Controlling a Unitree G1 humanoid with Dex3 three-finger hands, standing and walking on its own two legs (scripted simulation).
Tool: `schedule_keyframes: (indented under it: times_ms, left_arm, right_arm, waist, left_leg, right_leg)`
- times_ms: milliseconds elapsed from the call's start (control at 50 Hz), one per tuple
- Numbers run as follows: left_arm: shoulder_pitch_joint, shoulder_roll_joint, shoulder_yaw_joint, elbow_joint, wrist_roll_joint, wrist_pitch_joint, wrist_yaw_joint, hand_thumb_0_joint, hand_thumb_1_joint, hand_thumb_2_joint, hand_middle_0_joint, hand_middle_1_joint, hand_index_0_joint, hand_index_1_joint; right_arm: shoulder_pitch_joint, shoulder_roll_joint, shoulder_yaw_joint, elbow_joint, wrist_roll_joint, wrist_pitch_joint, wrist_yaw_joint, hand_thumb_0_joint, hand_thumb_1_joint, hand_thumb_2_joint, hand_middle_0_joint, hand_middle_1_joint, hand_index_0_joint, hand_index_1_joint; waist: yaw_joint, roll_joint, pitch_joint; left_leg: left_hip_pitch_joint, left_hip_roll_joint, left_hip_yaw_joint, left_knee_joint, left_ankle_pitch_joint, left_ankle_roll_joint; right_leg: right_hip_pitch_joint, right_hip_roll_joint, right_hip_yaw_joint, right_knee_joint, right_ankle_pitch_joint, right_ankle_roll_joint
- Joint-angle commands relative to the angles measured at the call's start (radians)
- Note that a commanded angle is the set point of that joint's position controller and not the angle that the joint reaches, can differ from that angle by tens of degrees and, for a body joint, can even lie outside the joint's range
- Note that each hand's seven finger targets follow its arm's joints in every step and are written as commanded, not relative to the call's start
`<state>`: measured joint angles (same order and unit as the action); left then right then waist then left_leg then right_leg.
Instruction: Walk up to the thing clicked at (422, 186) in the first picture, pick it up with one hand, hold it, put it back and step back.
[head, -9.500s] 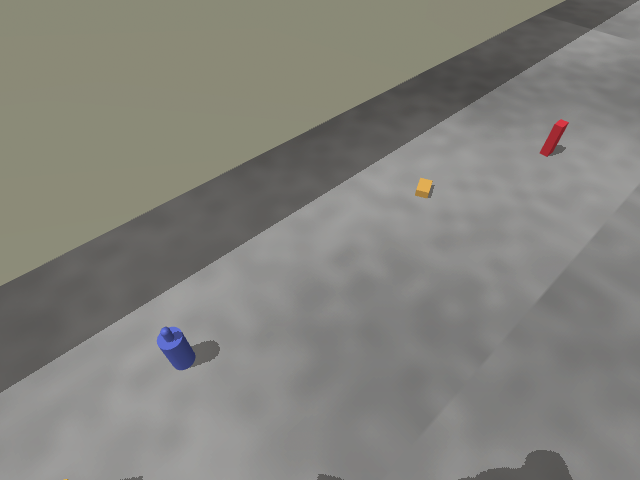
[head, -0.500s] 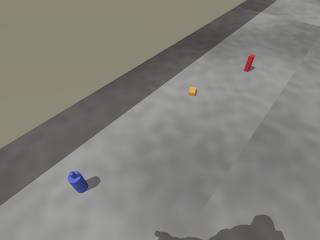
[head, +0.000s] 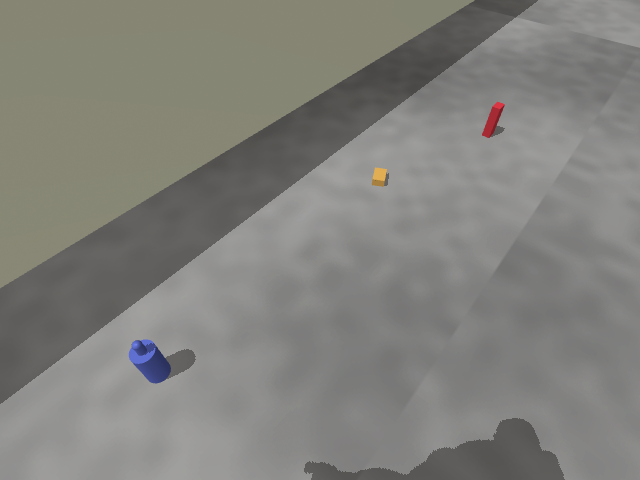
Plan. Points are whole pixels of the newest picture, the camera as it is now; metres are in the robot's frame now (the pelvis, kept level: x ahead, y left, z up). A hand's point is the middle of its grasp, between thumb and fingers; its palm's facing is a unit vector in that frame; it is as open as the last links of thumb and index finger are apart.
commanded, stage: stand
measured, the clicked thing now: (379, 177) +1.54 -0.23 -0.76
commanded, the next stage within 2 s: walk up in 1.62 s
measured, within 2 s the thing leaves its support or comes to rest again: neither
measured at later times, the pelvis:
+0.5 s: pelvis +0.02 +0.00 +0.00, yaw +0 degrees
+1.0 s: pelvis +0.02 +0.00 +0.00, yaw +0 degrees
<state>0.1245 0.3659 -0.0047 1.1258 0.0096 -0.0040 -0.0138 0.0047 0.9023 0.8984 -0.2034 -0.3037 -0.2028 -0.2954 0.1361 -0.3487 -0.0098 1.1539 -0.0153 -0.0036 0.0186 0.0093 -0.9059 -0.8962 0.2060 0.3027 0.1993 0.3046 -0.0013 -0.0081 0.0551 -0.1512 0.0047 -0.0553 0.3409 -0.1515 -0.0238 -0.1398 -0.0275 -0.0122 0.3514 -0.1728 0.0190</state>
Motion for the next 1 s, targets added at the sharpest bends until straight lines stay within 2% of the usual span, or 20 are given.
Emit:
schedule_keyframes:
  times_ms: [0, 60, 80, 160, 200, 240, 340, 380, 420, 440, 460, 520, 620, 660, 720, 760, 860, 980]
  left_arm:
    - [-0.047, 0.209, 0.042, -0.064, -0.004, -0.027, 0.013, 0.000, 0.900, 0.900, -0.200, -0.300, -0.200, -0.300]
    - [-0.045, 0.209, 0.042, -0.061, -0.004, -0.027, 0.015, 0.000, 0.900, 0.900, -0.200, -0.300, -0.200, -0.300]
    - [-0.046, 0.208, 0.042, -0.058, -0.004, -0.024, 0.015, 0.000, 0.900, 0.900, -0.200, -0.300, -0.200, -0.300]
    - [-0.042, 0.204, 0.041, -0.059, -0.004, -0.022, 0.016, 0.000, 0.900, 0.900, -0.200, -0.300, -0.200, -0.300]
    - [-0.044, 0.207, 0.042, -0.056, -0.004, -0.022, 0.017, 0.000, 0.900, 0.900, -0.200, -0.300, -0.200, -0.300]
    - [-0.039, 0.204, 0.041, -0.061, -0.004, -0.026, 0.016, 0.000, 0.900, 0.900, -0.200, -0.300, -0.200, -0.300]
    - [-0.049, 0.207, 0.044, -0.062, -0.003, -0.022, 0.017, 0.000, 0.900, 0.900, -0.200, -0.300, -0.200, -0.300]
    - [-0.041, 0.204, 0.043, -0.061, -0.003, -0.026, 0.017, 0.000, 0.900, 0.900, -0.200, -0.300, -0.200, -0.300]
    - [-0.058, 0.210, 0.046, -0.065, -0.002, -0.024, 0.019, 0.000, 0.900, 0.900, -0.200, -0.300, -0.200, -0.300]
    - [-0.046, 0.204, 0.044, -0.065, -0.003, -0.026, 0.019, 0.000, 0.900, 0.900, -0.200, -0.300, -0.200, -0.300]
    - [-0.056, 0.207, 0.045, -0.064, -0.003, -0.024, 0.020, 0.000, 0.900, 0.900, -0.200, -0.300, -0.200, -0.300]
    - [-0.051, 0.208, 0.045, -0.066, -0.003, -0.026, 0.020, 0.000, 0.900, 0.900, -0.200, -0.300, -0.200, -0.300]
    - [-0.053, 0.210, 0.045, -0.061, -0.002, -0.025, 0.020, 0.000, 0.900, 0.900, -0.200, -0.300, -0.200, -0.300]
    - [-0.048, 0.212, 0.047, -0.063, -0.002, -0.026, 0.020, 0.000, 0.900, 0.900, -0.200, -0.300, -0.200, -0.300]
    - [-0.046, 0.210, 0.047, -0.063, -0.004, -0.026, 0.021, 0.000, 0.900, 0.900, -0.200, -0.300, -0.200, -0.300]
    - [-0.052, 0.210, 0.048, -0.068, -0.002, -0.025, 0.020, 0.000, 0.900, 0.900, -0.200, -0.300, -0.200, -0.300]
    - [-0.048, 0.208, 0.049, -0.067, -0.002, -0.023, 0.022, 0.000, 0.900, 0.900, -0.200, -0.300, -0.200, -0.300]
    - [-0.053, 0.204, 0.048, -0.069, -0.002, -0.022, 0.021, 0.000, 0.900, 0.900, -0.200, -0.300, -0.200, -0.300]
  right_arm:
    - [-0.051, -0.222, -0.030, -0.060, 0.007, -0.028, -0.021, 0.000, -0.900, -0.900, 0.200, 0.300, 0.200, 0.300]
    - [-0.053, -0.221, -0.027, -0.059, 0.010, -0.028, -0.023, 0.000, -0.900, -0.900, 0.200, 0.300, 0.200, 0.300]
    - [-0.047, -0.216, -0.024, -0.058, 0.010, -0.027, -0.024, 0.000, -0.900, -0.900, 0.200, 0.300, 0.200, 0.300]
    - [-0.068, -0.223, -0.026, -0.064, 0.009, -0.027, -0.026, 0.000, -0.900, -0.900, 0.200, 0.300, 0.200, 0.300]
    - [-0.062, -0.219, -0.024, -0.060, 0.011, -0.026, -0.025, 0.000, -0.900, -0.900, 0.200, 0.300, 0.200, 0.300]
    - [-0.065, -0.227, -0.026, -0.066, 0.011, -0.028, -0.025, 0.000, -0.900, -0.900, 0.200, 0.300, 0.200, 0.300]
    - [-0.078, -0.226, -0.026, -0.069, 0.010, -0.027, -0.027, 0.000, -0.900, -0.900, 0.200, 0.300, 0.200, 0.300]
    - [-0.085, -0.223, -0.024, -0.071, 0.010, -0.027, -0.025, 0.000, -0.900, -0.900, 0.200, 0.300, 0.200, 0.300]
    - [-0.077, -0.219, -0.024, -0.072, 0.009, -0.027, -0.027, 0.000, -0.900, -0.900, 0.200, 0.300, 0.200, 0.300]
    - [-0.084, -0.226, -0.028, -0.075, 0.009, -0.027, -0.027, 0.000, -0.900, -0.900, 0.200, 0.300, 0.200, 0.300]
    - [-0.077, -0.224, -0.027, -0.072, 0.010, -0.025, -0.029, 0.000, -0.900, -0.900, 0.200, 0.300, 0.200, 0.300]
    - [-0.078, -0.225, -0.027, -0.074, 0.010, -0.024, -0.028, 0.000, -0.900, -0.900, 0.200, 0.300, 0.200, 0.300]
    - [-0.080, -0.217, -0.024, -0.074, 0.010, -0.020, -0.025, 0.000, -0.900, -0.900, 0.200, 0.300, 0.200, 0.300]
    - [-0.079, -0.218, -0.023, -0.077, 0.010, -0.023, -0.025, 0.000, -0.900, -0.900, 0.200, 0.300, 0.200, 0.300]
    - [-0.076, -0.220, -0.023, -0.076, 0.010, -0.022, -0.027, 0.000, -0.900, -0.900, 0.200, 0.300, 0.200, 0.300]
    - [-0.075, -0.223, -0.023, -0.079, 0.009, -0.025, -0.028, 0.000, -0.900, -0.900, 0.200, 0.300, 0.200, 0.300]
    - [-0.071, -0.219, -0.024, -0.082, 0.009, -0.023, -0.029, 0.000, -0.900, -0.900, 0.200, 0.300, 0.200, 0.300]
    - [-0.066, -0.221, -0.024, -0.083, 0.009, -0.021, -0.029, 0.000, -0.900, -0.900, 0.200, 0.300, 0.200, 0.300]
  waist:
    - [0.002, 0.018, -0.074]
    - [0.003, 0.019, -0.092]
    - [0.000, 0.017, -0.072]
    - [0.007, 0.018, -0.074]
    - [0.005, 0.005, -0.056]
    - [0.004, 0.012, -0.085]
    - [0.004, 0.011, -0.072]
    - [0.009, 0.010, -0.089]
    - [0.000, 0.005, -0.091]
    - [0.006, 0.015, -0.110]
    - [-0.001, 0.003, -0.092]
    - [0.000, 0.006, -0.100]
    - [0.002, -0.004, -0.061]
    - [0.002, 0.008, -0.087]
    - [0.005, 0.005, -0.079]
    - [0.003, 0.019, -0.098]
    - [0.005, 0.004, -0.101]
    - [0.003, 0.008, -0.073]
  left_leg:
    - [-0.003, 0.104, -0.083, -0.056, 0.070, 0.037]
    - [0.009, 0.109, -0.080, -0.046, 0.121, 0.041]
    - [-0.010, 0.106, -0.082, -0.062, 0.093, 0.038]
    - [0.020, 0.109, -0.082, -0.053, 0.123, 0.037]
    - [0.006, 0.106, -0.084, -0.063, 0.091, 0.035]
    - [0.042, 0.109, -0.076, -0.044, 0.148, 0.037]
    - [0.029, 0.108, -0.076, -0.052, 0.135, 0.035]
    - [0.047, 0.112, -0.076, -0.045, 0.176, 0.036]
    - [0.049, 0.111, -0.071, -0.046, 0.181, 0.031]
    - [0.067, 0.115, -0.069, -0.036, 0.212, 0.035]
    - [0.043, 0.110, -0.068, -0.041, 0.182, 0.035]
    - [0.053, 0.111, -0.066, -0.042, 0.183, 0.033]
    - [0.025, 0.104, -0.073, -0.058, 0.116, 0.033]
    - [0.043, 0.109, -0.070, -0.049, 0.159, 0.033]
    - [0.040, 0.106, -0.069, -0.051, 0.151, 0.032]
    - [0.049, 0.113, -0.069, -0.050, 0.195, 0.033]
    - [0.056, 0.113, -0.066, -0.045, 0.203, 0.033]
    - [0.042, 0.109, -0.064, -0.052, 0.154, 0.031]
  right_leg:
    - [0.028, -0.099, 0.093, -0.070, 0.015, -0.039]
    - [0.058, -0.104, 0.086, -0.057, 0.086, -0.034]
    - [0.053, -0.099, 0.081, -0.056, 0.059, -0.032]
    - [0.038, -0.099, 0.077, -0.062, 0.057, -0.035]
    - [0.033, -0.098, 0.077, -0.067, 0.031, -0.033]
    - [0.040, -0.104, 0.082, -0.066, 0.097, -0.032]
    - [0.042, -0.101, 0.078, -0.068, 0.084, -0.032]
    - [0.052, -0.105, 0.077, -0.064, 0.127, -0.030]
    - [0.052, -0.104, 0.077, -0.062, 0.127, -0.031]
    - [0.063, -0.106, 0.074, -0.059, 0.165, -0.031]
    - [0.063, -0.105, 0.075, -0.063, 0.144, -0.031]
    - [0.067, -0.106, 0.077, -0.065, 0.148, -0.031]
    - [0.050, -0.102, 0.075, -0.080, 0.075, -0.031]
    - [0.067, -0.107, 0.077, -0.072, 0.126, -0.032]
    - [0.058, -0.105, 0.077, -0.075, 0.113, -0.032]
    - [0.077, -0.107, 0.075, -0.061, 0.157, -0.035]
    - [0.076, -0.105, 0.067, -0.059, 0.156, -0.035]
    - [0.054, -0.102, 0.072, -0.070, 0.111, -0.039]
